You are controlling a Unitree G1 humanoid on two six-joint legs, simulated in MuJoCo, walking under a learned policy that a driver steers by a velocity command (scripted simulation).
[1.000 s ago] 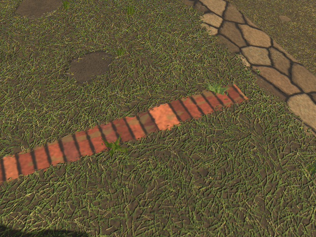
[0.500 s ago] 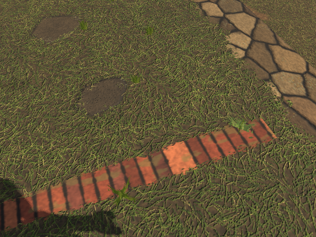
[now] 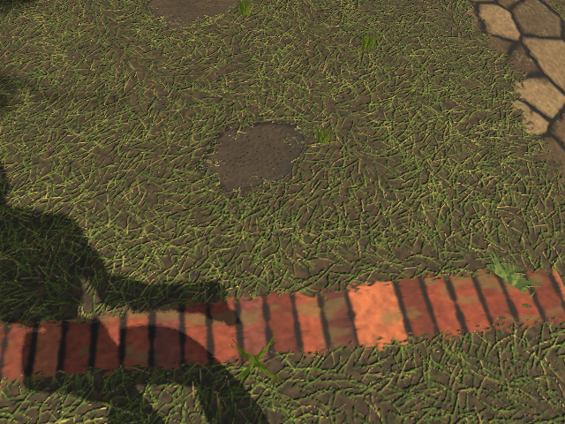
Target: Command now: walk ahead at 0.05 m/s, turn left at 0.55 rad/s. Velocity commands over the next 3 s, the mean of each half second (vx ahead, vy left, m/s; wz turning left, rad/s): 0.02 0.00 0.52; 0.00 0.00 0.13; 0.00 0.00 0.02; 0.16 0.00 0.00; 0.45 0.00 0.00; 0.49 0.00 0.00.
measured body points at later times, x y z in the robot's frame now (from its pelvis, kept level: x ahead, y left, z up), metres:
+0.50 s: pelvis +0.02 -0.05 +0.01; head +0.05 -0.05 +0.46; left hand +0.07 +0.26 -0.09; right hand +0.25 -0.27 -0.09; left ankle -0.03 +0.09 -0.69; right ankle +0.06 -0.16 -0.73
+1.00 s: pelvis +0.01 -0.03 +0.00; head +0.02 -0.04 +0.45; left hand +0.01 +0.26 -0.12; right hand +0.23 -0.22 -0.11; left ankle -0.03 +0.08 -0.73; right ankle +0.05 -0.16 -0.73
